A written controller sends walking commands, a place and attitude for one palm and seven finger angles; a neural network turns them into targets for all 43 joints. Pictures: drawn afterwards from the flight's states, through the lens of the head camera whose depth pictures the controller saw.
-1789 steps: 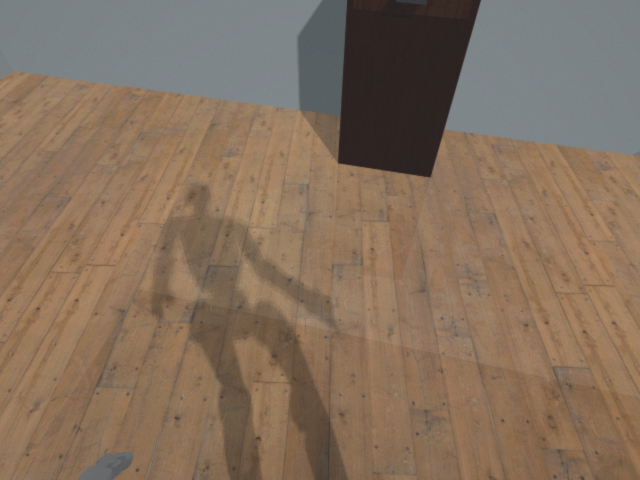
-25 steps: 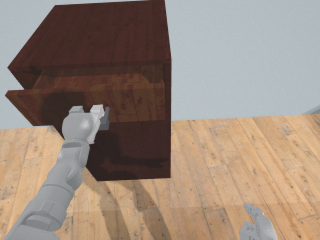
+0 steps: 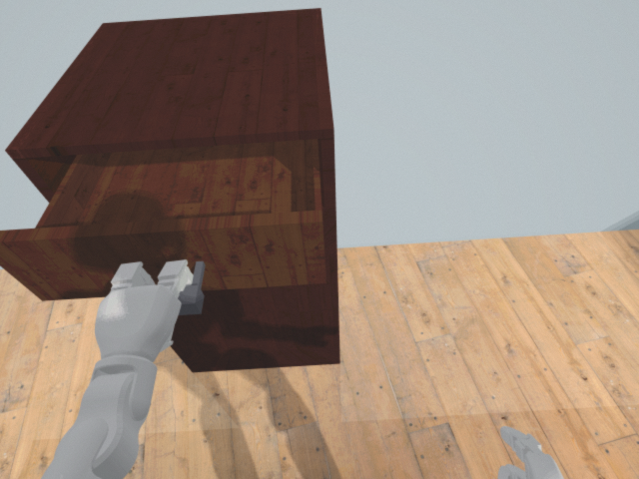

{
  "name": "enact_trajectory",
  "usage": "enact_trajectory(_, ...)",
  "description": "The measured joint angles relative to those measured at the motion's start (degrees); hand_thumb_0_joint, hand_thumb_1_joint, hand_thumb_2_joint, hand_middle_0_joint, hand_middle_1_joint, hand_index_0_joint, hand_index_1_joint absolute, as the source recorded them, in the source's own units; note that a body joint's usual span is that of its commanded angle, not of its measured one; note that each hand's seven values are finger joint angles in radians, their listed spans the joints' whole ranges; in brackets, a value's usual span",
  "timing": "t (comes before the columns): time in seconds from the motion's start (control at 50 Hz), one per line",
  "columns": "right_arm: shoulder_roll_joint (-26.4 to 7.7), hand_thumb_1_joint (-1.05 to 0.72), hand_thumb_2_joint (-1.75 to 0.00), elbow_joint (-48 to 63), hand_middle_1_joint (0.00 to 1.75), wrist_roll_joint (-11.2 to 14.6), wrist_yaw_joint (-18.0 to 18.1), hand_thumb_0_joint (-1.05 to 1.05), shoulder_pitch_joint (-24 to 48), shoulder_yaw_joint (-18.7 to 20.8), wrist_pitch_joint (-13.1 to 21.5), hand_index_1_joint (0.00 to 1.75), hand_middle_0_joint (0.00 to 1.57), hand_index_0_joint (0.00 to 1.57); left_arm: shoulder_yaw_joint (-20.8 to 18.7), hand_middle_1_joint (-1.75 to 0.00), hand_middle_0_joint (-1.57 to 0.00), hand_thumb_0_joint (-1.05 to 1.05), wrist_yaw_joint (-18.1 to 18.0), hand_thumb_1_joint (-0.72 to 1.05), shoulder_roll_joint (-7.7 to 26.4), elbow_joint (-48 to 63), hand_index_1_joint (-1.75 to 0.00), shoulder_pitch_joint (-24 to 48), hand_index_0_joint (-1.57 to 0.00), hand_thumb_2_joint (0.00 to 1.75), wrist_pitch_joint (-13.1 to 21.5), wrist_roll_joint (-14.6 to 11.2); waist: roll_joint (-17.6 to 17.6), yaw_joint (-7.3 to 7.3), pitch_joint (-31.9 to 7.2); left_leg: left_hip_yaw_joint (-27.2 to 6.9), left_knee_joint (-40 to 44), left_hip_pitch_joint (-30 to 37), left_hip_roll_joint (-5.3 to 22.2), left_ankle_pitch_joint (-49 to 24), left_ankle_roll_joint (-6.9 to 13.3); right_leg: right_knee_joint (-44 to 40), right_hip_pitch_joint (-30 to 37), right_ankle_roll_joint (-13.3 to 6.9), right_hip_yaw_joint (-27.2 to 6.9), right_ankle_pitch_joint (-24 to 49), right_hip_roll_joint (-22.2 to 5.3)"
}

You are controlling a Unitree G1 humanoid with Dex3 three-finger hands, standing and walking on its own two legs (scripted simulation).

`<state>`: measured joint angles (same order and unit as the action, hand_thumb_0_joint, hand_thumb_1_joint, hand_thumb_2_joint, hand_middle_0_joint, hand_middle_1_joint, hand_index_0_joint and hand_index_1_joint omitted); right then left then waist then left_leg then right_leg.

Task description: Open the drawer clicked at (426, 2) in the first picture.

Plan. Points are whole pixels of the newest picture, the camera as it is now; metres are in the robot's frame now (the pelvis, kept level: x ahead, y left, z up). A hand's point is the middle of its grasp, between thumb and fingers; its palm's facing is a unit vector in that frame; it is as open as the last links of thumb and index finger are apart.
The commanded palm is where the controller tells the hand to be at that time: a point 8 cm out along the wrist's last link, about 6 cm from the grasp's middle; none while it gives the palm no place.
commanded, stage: pull the drawer open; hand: left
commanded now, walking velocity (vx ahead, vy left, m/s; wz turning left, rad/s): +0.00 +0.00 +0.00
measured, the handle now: (162, 286) +0.34 +0.24 +0.05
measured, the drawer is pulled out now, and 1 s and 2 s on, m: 0.16 0.25 0.30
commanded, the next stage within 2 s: open the thumb to release the handle in 1.56 s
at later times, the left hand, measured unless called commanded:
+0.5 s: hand (160, 332) +0.28 +0.23 +0.03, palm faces +0.00 -0.04 -1.00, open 6.0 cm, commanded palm +0.25 +0.24 +0.08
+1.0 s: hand (144, 403) +0.20 +0.22 +0.03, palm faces +0.02 -0.10 -1.00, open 5.9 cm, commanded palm +0.15 +0.23 +0.08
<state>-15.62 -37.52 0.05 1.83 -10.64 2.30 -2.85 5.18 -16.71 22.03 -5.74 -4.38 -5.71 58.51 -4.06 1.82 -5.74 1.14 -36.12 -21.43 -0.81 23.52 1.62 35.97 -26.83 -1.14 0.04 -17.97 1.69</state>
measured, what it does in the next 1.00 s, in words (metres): stands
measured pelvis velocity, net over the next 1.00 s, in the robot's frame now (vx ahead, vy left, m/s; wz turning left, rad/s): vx -0.01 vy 0.00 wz -0.02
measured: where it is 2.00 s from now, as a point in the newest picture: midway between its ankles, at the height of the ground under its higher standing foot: outside the picture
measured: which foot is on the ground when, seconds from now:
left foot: down 0.00-1.00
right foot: down 0.00-1.00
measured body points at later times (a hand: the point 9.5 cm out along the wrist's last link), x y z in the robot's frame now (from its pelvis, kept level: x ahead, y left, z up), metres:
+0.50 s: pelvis -0.02 -0.01 +0.00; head +0.01 -0.04 +0.45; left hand +0.28 +0.23 +0.08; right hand +0.18 -0.23 -0.11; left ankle -0.06 +0.10 -0.72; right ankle +0.00 -0.11 -0.72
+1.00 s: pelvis -0.01 +0.00 +0.00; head +0.01 -0.03 +0.45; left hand +0.19 +0.22 +0.08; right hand +0.20 -0.24 -0.10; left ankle -0.06 +0.10 -0.72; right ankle +0.00 -0.11 -0.72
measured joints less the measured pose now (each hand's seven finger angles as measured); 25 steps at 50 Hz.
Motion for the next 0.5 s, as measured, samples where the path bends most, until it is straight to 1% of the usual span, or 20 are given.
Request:
enact_trajectory(0.04,0.1,-0.9,-0.9,-0.5,0.3,-0.1,0.2,0.01,1.6,-0.2,-0.1,0.3,0.2,0.2,1.0,-1.35,-0.27,0.0,-0.4,0.67,-0.1,-0.9,-1.35,1.4,-0.38,0.8,0.1,0.8,0.2,0.82,0.4,-0.4,-0.3,0.0,-0.2,0.0,-0.1,0.3,0.1,-0.1,0.4,-0.1,-0.2)
enact_trajectory(0.08,0.5,-0.9,-0.9,-0.5,0.3,-0.1,0.4,0.01,3.2,-0.4,-0.2,0.3,0.2,0.2,1.8,-1.35,-0.29,0.0,-0.4,0.66,-0.3,-2.0,-1.35,2.6,-0.38,0.8,-0.6,1.2,0.1,1.29,0.5,-0.5,-0.4,0.1,-0.2,-0.2,-0.1,0.3,0.3,-0.2,0.5,0.0,-0.3)
enact_trajectory(0.14,1.4,-0.9,-0.9,-0.2,0.3,0.0,0.7,0.01,5.1,-0.8,-0.1,0.3,0.2,0.2,2.7,-1.35,-0.3,0.0,0.4,0.65,-0.5,-3.6,-1.35,3.9,-0.39,0.8,-1.7,1.2,-0.2,1.56,0.3,-0.6,0.0,0.6,-0.3,-0.4,-0.2,0.1,0.8,-0.2,0.5,0.1,-0.3)
enact_trajectory(0.22,2.6,-0.9,-0.9,0.5,0.3,0.1,1.2,0.01,6.4,-1.8,0.1,0.3,0.2,0.2,3.2,-1.34,-0.3,0.0,1.7,0.65,-0.5,-5.8,-1.35,5.5,-0.39,0.79,-2.0,0.7,-0.2,1.71,0.2,-0.6,0.6,1.6,-0.3,-0.8,-0.3,-0.2,1.6,-0.2,0.6,0.3,-0.4)
enact_trajectory(0.34,3.4,-0.9,-0.9,0.7,0.3,0.0,1.6,0.01,6.3,-2.7,0.2,0.3,0.21,0.2,2.4,-1.34,-0.3,0.01,3.1,0.65,-0.5,-8.0,-1.35,7.8,-0.41,0.77,-0.4,0.7,0.5,2.0,0.7,-0.9,1.1,2.1,-0.2,-1.5,-0.5,-0.5,2.1,-0.6,0.8,0.8,-0.3)
enact_trajectory(0.5,2.6,-0.9,-0.9,-0.7,0.3,-0.2,1.9,0.01,4.0,-2.1,0.3,0.3,0.21,0.2,0.7,-1.34,-0.31,0.0,2.9,0.65,-0.1,-10.1,-1.35,9.5,-0.4,0.78,1.6,1.2,0.8,1.6,1.3,-0.9,0.7,1.0,-0.1,-2.0,-0.8,-0.4,1.1,-0.8,0.9,1.5,-0.2)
